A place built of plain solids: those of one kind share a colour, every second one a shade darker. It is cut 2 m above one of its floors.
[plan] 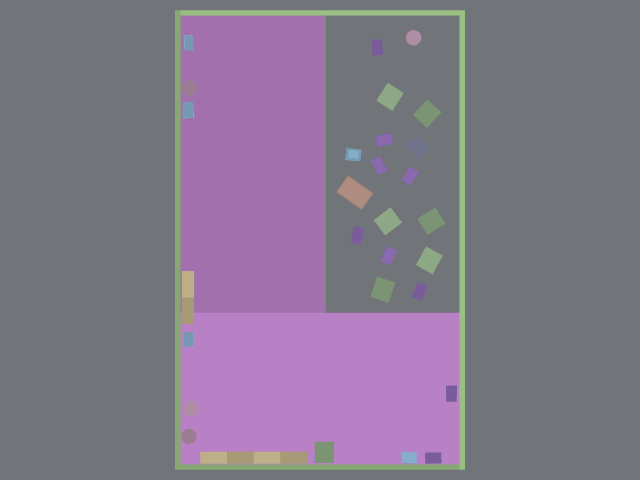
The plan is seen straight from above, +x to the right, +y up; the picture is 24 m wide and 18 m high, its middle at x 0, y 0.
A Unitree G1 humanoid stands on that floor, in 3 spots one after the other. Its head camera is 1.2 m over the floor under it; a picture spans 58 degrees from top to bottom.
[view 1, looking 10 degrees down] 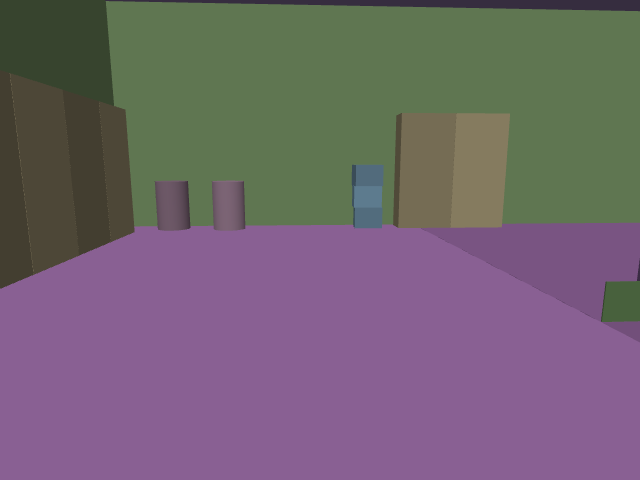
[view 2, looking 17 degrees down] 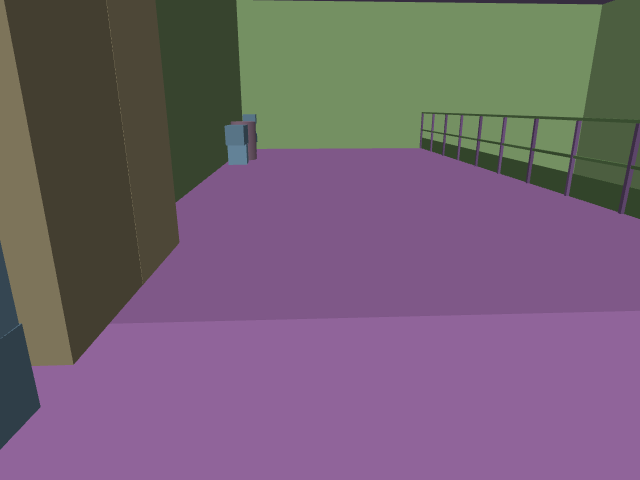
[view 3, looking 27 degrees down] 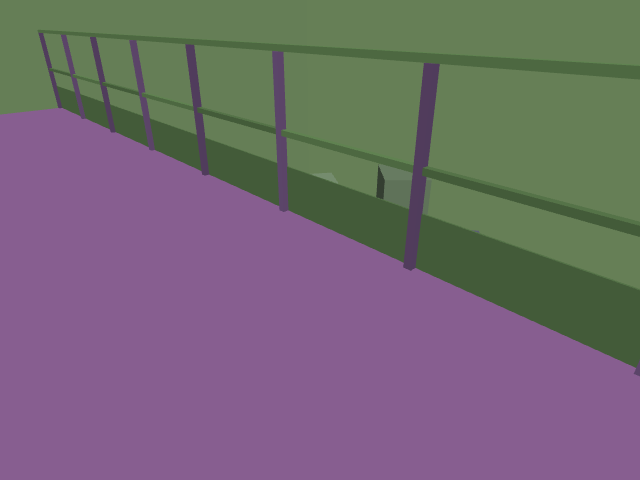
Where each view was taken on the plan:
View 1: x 3.27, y -5.05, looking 177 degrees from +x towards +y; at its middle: floor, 6.91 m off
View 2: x -3.62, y -5.05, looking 87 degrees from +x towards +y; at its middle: floor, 4.10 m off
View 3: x -1.54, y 0.75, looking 47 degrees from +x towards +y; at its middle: floor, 2.64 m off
